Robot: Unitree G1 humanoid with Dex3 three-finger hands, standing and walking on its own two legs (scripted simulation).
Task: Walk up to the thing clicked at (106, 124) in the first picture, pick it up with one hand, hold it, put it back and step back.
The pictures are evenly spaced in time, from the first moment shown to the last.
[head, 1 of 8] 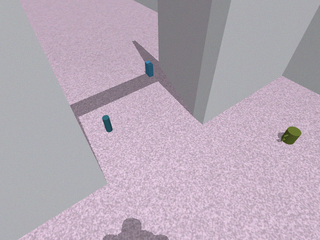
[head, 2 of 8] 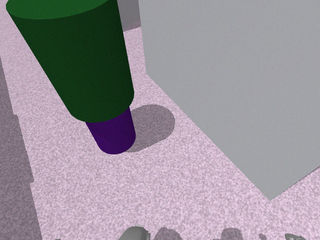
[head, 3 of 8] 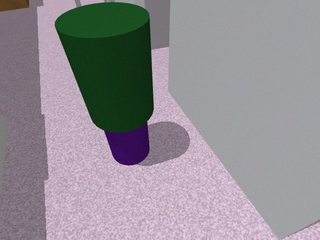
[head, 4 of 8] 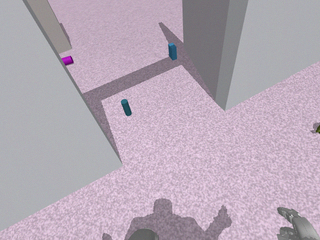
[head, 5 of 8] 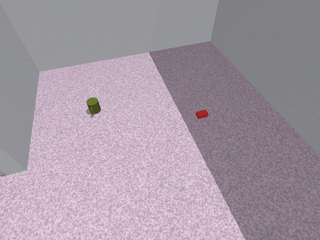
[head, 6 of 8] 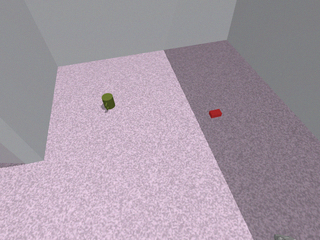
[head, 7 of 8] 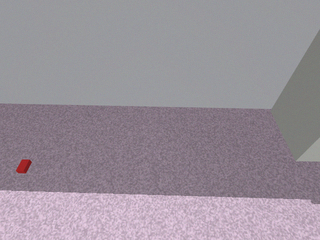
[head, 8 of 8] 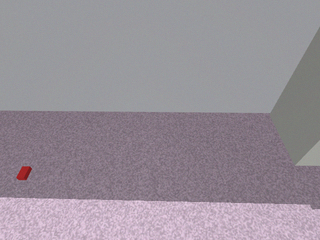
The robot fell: no
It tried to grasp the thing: no
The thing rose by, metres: 0.00
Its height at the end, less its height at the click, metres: +0.00
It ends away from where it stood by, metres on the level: 0.00
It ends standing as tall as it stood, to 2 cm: yes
